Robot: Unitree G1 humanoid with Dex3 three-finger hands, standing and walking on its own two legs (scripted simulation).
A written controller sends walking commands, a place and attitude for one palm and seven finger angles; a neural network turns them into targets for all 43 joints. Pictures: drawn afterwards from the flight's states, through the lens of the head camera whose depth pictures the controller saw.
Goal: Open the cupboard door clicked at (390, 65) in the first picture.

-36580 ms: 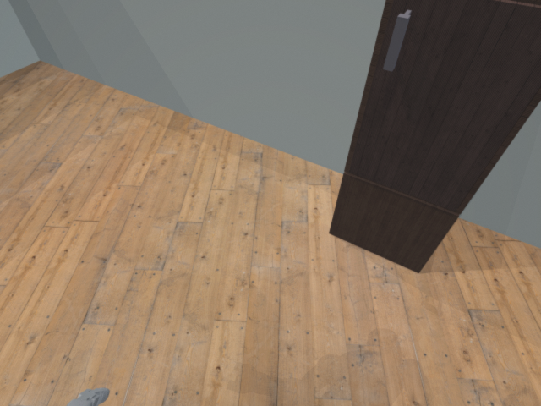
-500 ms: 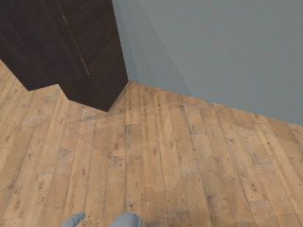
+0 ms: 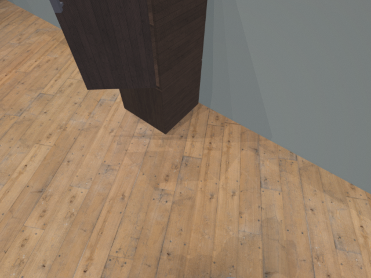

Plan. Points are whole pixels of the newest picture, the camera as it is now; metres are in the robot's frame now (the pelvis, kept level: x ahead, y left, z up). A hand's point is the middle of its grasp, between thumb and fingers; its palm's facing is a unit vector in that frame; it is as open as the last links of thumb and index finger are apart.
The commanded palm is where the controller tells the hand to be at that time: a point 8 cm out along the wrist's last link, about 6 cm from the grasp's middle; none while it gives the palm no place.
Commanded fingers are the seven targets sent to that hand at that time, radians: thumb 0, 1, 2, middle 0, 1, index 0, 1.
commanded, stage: turn to face it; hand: left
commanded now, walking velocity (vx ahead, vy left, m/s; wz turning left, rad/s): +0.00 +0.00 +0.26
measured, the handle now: out of the picture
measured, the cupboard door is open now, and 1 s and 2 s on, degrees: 41 41 41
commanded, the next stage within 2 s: take the last steps up to it in 0.02 s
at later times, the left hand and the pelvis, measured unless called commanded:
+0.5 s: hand out of the picture -0.02 +0.22 -0.19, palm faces +0.24 -0.95 -0.19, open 7.4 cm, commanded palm none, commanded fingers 0.00 0.90 0.90 -0.20 -0.30 -0.20 -0.30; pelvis +0.04 +0.04 -0.01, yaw +10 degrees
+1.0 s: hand (97, 217) +0.27 +0.27 -0.15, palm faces +0.23 -0.95 -0.19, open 7.4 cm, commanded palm none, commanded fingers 0.00 0.90 0.90 -0.20 -0.30 -0.20 -0.30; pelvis +0.21 +0.08 +0.00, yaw +13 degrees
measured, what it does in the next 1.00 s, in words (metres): walks ahead: right foot, then left foot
